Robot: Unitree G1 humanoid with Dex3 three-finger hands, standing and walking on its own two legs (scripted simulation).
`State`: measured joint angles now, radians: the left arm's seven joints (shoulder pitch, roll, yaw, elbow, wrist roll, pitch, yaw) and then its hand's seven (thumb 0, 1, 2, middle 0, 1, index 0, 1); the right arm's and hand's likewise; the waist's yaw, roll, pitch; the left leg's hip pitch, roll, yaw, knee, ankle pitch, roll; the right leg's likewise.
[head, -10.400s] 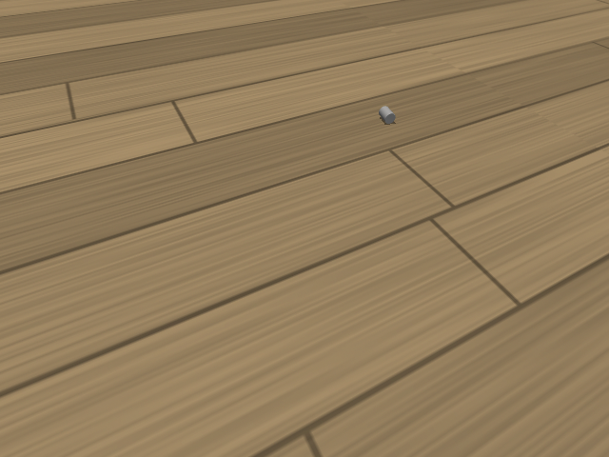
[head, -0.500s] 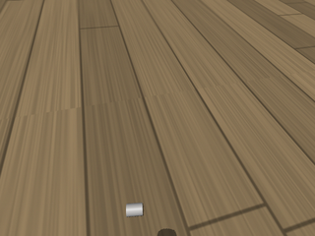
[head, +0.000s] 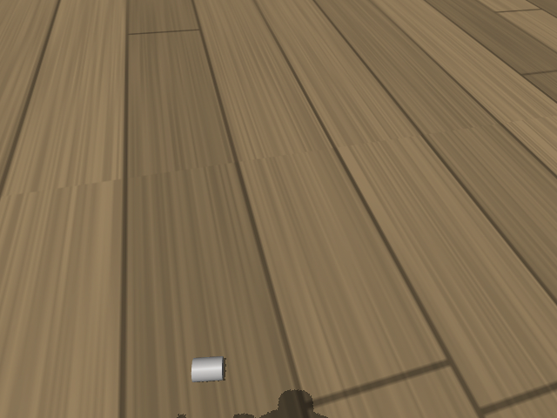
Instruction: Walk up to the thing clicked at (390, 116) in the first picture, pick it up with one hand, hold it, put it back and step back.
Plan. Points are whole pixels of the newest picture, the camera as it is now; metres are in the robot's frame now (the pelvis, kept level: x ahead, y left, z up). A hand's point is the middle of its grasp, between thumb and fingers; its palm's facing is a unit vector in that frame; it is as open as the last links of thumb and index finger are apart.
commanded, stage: walk up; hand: left
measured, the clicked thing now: (208, 368) +0.37 +0.20 -0.72
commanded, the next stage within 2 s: stand in 1.46 s
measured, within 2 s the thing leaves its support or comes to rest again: neither
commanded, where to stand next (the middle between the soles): +0.03 +0.02 m, yaw +1 degrees
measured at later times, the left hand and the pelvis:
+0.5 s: hand out of the picture +0.09 +0.29 -0.13, palm faces +0.02 -0.92 -0.40, open 7.4 cm; pelvis +0.01 +0.02 +0.01, yaw +1 degrees
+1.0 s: hand out of the picture +0.06 +0.28 -0.13, palm faces +0.02 -0.94 -0.34, open 7.4 cm; pelvis -0.01 +0.02 +0.03, yaw +1 degrees
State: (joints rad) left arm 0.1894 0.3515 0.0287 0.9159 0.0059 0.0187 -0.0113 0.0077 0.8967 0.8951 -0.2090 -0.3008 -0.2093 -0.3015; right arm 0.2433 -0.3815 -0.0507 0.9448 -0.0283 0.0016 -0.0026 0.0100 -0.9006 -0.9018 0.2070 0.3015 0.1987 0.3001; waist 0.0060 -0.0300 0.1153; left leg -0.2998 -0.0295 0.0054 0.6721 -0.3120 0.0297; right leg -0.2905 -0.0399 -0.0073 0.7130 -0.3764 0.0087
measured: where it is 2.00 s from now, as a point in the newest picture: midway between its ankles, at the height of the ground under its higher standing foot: outside the picture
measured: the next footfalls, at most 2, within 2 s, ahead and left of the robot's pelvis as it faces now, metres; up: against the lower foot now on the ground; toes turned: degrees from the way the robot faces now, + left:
none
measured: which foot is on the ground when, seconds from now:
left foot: down 0.00-1.00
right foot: down 0.00-1.00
